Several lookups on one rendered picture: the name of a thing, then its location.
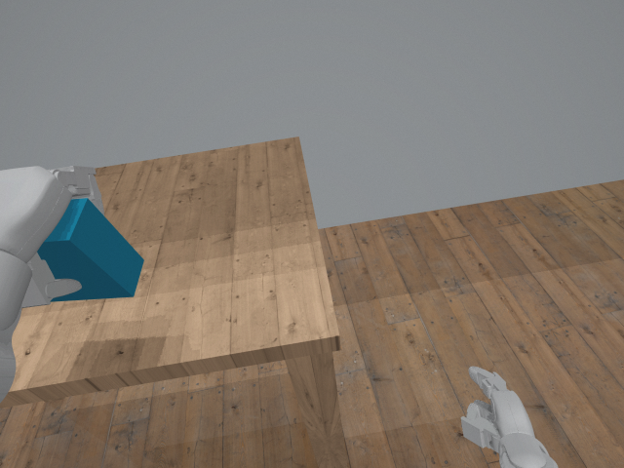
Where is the right robot hand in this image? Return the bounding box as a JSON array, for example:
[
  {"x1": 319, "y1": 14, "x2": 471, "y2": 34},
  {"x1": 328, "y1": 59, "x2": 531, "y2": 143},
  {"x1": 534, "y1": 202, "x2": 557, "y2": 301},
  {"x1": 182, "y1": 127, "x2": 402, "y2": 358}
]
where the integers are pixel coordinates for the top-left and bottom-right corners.
[{"x1": 461, "y1": 367, "x2": 535, "y2": 453}]

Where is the left robot hand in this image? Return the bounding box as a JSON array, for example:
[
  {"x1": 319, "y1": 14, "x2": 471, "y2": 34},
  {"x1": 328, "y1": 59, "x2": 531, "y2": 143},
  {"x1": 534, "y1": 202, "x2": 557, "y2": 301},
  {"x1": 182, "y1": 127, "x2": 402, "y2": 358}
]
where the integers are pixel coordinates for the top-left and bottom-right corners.
[{"x1": 0, "y1": 166, "x2": 104, "y2": 308}]

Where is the robot left forearm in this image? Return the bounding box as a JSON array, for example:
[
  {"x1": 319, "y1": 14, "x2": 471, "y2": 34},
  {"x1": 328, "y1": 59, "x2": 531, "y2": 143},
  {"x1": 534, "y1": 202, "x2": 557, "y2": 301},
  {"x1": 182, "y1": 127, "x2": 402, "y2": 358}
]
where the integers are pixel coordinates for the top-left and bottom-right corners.
[{"x1": 0, "y1": 251, "x2": 32, "y2": 403}]

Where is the table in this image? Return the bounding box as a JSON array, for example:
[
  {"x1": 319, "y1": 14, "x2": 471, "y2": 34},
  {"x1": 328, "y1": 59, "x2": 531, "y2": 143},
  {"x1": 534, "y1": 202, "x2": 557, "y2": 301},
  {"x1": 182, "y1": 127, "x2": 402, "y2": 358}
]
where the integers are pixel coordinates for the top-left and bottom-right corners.
[{"x1": 0, "y1": 136, "x2": 347, "y2": 468}]

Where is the sponge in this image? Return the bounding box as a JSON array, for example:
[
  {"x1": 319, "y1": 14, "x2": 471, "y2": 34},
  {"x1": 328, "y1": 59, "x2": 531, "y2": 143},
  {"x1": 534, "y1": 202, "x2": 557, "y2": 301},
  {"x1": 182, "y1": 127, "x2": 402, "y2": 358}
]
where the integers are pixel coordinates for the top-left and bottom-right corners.
[{"x1": 37, "y1": 198, "x2": 144, "y2": 302}]

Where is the robot right forearm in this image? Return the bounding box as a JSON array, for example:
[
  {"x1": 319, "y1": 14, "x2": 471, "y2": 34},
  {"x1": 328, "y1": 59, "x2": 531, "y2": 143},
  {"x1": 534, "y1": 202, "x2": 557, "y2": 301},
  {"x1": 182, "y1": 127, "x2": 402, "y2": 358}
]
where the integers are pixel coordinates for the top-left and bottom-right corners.
[{"x1": 498, "y1": 433, "x2": 559, "y2": 468}]

